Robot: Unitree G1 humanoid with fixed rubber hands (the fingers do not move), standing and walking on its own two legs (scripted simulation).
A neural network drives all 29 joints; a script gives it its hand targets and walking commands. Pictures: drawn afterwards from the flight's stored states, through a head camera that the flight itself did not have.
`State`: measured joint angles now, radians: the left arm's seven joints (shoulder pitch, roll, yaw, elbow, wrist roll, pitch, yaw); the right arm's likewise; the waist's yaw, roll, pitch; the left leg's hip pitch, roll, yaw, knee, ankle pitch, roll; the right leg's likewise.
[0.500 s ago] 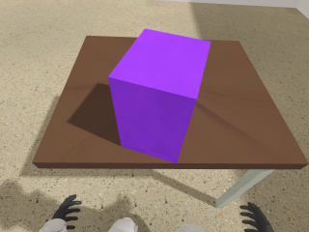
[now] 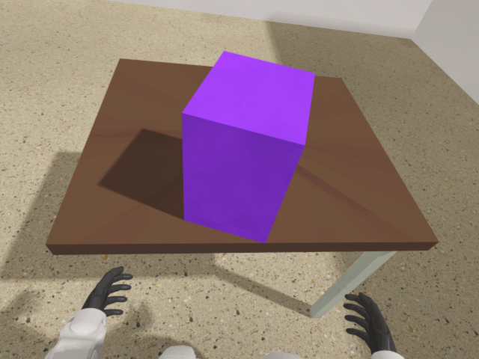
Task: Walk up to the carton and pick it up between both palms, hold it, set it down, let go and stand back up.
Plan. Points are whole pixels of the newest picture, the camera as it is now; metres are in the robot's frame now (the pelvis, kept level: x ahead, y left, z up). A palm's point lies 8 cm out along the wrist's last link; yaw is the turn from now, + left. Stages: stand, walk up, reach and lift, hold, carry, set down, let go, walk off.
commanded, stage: reach and lift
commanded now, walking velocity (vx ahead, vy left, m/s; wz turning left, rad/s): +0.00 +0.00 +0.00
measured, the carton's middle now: (245, 151) +0.47 +0.01 +0.08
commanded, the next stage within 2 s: none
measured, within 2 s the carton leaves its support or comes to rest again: neither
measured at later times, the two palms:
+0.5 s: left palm (107, 279) +0.24 +0.23 -0.01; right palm (370, 339) +0.15 -0.18 +0.01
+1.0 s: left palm (111, 238) +0.28 +0.22 +0.05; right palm (362, 289) +0.21 -0.17 +0.06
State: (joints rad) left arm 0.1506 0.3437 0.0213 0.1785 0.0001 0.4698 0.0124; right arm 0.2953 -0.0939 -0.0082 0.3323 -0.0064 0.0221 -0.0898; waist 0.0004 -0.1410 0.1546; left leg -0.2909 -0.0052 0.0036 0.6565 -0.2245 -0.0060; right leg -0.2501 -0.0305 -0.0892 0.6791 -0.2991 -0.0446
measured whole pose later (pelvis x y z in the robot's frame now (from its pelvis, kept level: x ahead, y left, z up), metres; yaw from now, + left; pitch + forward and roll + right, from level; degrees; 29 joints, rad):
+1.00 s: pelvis +0.04 +0.01 +0.03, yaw -3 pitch +1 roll +0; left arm 0.26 0.32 0.02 -0.15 -0.11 0.11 -0.02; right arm 0.46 -0.03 0.09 -0.15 0.14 -0.03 -0.17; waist 0.00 -0.08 0.10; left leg -0.28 -0.01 0.05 0.40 -0.14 0.02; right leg -0.13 0.00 -0.09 0.39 -0.27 -0.02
